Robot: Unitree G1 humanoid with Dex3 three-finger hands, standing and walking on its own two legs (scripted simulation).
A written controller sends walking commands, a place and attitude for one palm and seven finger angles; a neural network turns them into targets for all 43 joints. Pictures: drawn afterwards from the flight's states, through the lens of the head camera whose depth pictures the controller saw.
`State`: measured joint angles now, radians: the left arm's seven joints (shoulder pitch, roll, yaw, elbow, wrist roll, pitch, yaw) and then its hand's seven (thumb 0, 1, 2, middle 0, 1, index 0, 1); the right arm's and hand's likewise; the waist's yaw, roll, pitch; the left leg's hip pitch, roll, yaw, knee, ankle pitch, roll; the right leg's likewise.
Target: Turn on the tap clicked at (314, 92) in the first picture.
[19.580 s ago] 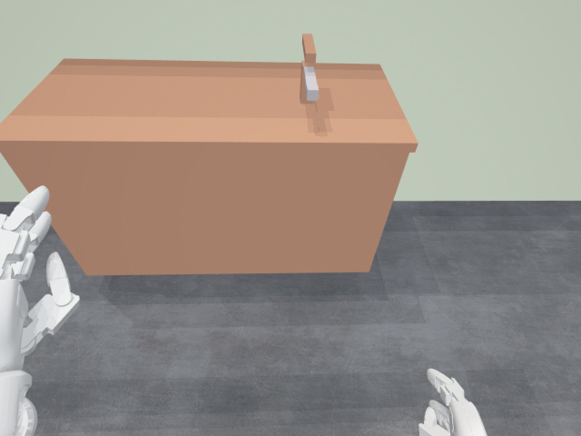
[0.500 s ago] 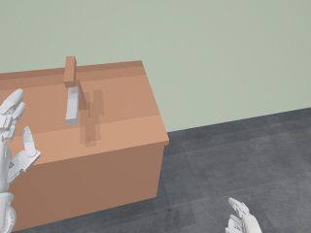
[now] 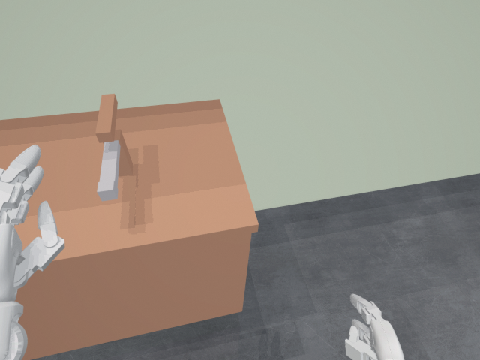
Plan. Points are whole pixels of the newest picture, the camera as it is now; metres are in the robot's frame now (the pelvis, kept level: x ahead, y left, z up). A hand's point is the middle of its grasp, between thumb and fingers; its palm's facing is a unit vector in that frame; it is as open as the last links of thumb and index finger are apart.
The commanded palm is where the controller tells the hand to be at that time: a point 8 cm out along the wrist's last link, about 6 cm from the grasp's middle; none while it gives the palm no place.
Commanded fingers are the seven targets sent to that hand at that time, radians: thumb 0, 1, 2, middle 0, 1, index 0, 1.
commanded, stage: look again from close up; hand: left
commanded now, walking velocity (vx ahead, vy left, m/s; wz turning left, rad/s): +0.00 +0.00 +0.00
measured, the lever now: (107, 190) +0.38 +0.29 +0.04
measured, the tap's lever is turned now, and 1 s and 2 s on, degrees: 0 0 0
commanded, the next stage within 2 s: turn the palm inward beside the body in 0.12 s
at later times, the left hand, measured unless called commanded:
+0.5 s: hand (79, 257) +0.21 +0.23 +0.13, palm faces +0.33 -0.87 -0.37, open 7.4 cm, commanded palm +0.15 +0.27 +0.16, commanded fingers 0.00 0.90 0.90 -0.20 -0.30 -0.20 -0.30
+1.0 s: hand (97, 264) +0.20 +0.20 +0.14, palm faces +0.44 -0.85 -0.28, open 7.4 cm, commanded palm +0.14 +0.24 +0.15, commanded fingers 0.00 0.90 0.90 -0.20 -0.30 -0.20 -0.30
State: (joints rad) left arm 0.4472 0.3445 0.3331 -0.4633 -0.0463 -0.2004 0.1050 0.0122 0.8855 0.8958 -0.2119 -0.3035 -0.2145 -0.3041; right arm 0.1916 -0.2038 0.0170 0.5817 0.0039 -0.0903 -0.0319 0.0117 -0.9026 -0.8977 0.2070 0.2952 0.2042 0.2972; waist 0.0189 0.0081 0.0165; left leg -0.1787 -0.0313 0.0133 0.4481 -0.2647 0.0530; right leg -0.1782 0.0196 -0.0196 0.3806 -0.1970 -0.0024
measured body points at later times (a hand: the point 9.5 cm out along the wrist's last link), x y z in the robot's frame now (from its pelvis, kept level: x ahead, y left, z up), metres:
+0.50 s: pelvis +0.00 -0.03 -0.01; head -0.01 -0.05 +0.44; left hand +0.19 +0.27 +0.15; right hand +0.18 -0.25 -0.10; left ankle -0.02 +0.08 -0.74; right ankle +0.00 -0.12 -0.74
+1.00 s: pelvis +0.00 -0.07 -0.02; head +0.00 -0.09 +0.43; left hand +0.17 +0.24 +0.16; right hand +0.20 -0.29 -0.10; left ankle -0.02 +0.08 -0.74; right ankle +0.00 -0.12 -0.74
